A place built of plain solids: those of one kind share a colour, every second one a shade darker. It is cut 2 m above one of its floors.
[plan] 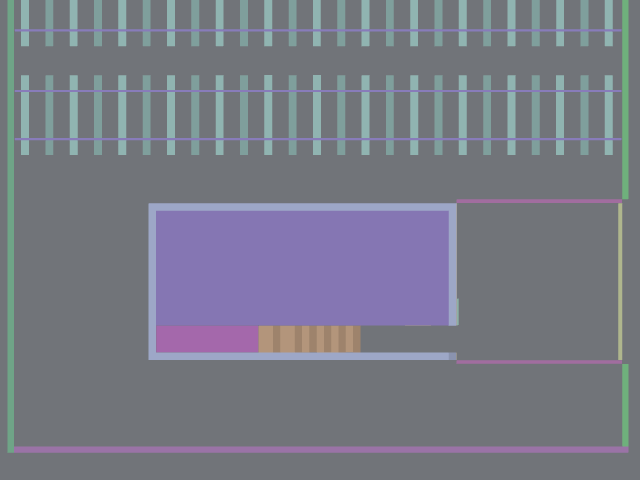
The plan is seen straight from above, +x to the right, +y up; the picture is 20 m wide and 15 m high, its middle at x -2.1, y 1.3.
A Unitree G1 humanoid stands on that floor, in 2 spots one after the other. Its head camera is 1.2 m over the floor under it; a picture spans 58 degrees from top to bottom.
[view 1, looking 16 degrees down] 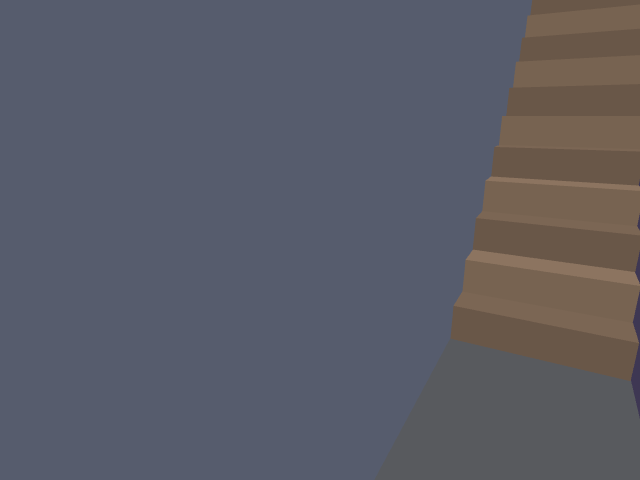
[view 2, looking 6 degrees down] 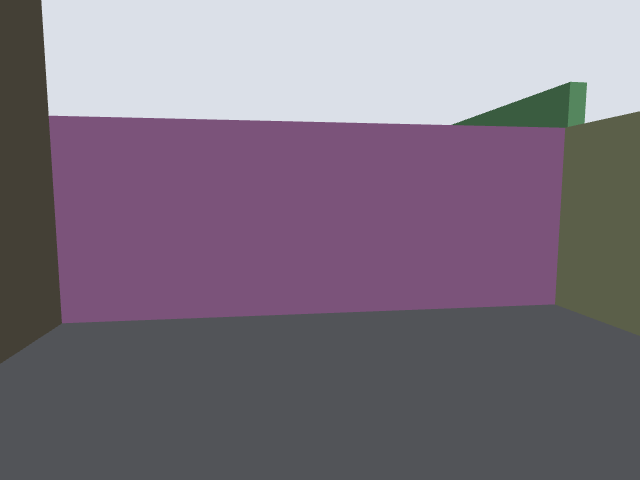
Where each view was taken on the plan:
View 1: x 1.42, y -1.79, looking -151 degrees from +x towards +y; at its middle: wall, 0.90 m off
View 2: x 4.02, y -1.79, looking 82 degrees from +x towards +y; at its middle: fence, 4.32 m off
